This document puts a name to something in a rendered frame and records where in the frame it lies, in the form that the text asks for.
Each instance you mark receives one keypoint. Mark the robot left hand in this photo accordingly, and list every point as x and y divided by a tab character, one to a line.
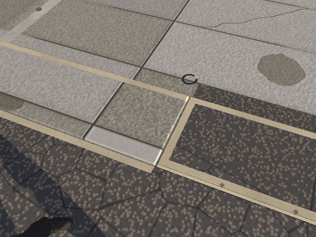
47	226

